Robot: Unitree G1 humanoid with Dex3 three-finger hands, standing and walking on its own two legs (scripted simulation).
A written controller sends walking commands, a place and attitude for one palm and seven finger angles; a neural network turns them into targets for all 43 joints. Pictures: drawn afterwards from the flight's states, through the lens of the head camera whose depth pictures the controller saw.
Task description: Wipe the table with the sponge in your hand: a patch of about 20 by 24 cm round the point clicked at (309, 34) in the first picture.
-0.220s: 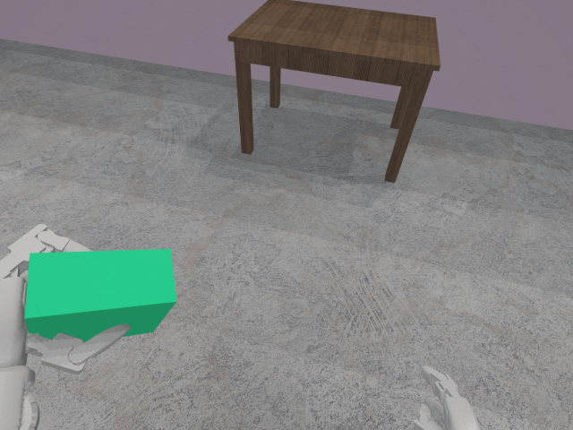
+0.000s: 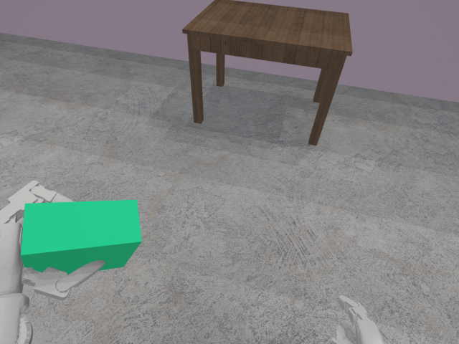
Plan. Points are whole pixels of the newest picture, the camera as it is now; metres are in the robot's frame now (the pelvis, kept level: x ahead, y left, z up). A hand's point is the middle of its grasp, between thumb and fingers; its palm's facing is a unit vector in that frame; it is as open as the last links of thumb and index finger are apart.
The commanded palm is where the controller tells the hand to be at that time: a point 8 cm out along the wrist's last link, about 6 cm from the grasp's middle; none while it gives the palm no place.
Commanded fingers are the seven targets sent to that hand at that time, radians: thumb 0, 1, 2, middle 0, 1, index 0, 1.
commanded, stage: stand and wait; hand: left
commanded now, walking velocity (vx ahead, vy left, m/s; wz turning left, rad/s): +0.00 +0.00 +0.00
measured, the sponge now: (99, 239) +0.23 +0.20 +0.13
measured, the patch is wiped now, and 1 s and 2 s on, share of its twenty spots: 0.00 0.00 0.00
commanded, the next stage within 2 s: look at it before walking up in 0.04 s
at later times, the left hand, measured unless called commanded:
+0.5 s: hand (57, 237) +0.21 +0.24 +0.16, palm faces +0.43 -0.82 -0.38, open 10.2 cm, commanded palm +0.16 +0.29 +0.18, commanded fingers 0.00 0.10 1.30 -1.20 -1.60 -1.20 -1.60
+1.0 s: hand (76, 180) +0.30 +0.26 +0.17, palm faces +0.46 -0.75 -0.49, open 10.2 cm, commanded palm +0.24 +0.29 +0.18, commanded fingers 0.00 0.10 1.30 -1.20 -1.60 -1.20 -1.60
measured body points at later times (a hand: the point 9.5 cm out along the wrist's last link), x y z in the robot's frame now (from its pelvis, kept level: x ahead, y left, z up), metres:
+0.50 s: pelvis +0.01 +0.00 -0.01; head -0.01 +0.00 +0.44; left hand +0.18 +0.29 +0.18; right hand +0.16 -0.24 -0.09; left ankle +0.04 +0.12 -0.74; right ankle +0.04 -0.13 -0.73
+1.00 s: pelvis +0.12 -0.01 -0.01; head +0.13 -0.01 +0.44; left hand +0.27 +0.29 +0.19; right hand +0.28 -0.19 -0.11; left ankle +0.04 +0.13 -0.74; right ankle +0.20 -0.10 -0.72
